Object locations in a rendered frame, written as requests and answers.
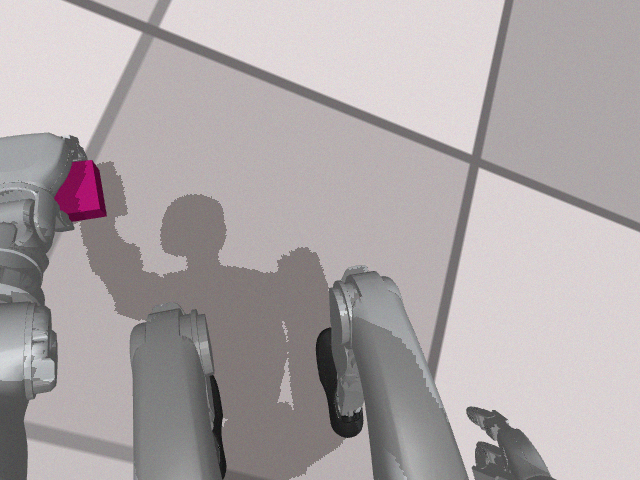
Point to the left robot arm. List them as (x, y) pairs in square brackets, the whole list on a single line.
[(28, 345)]

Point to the right robot foot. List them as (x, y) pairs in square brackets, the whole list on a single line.
[(344, 426)]

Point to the right robot hand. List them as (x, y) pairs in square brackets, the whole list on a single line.
[(515, 459)]

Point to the left robot hand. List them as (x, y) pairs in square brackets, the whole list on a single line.
[(43, 160)]

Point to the left robot foot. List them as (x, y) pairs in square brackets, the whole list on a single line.
[(218, 426)]

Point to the small box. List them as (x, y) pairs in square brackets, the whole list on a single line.
[(81, 195)]

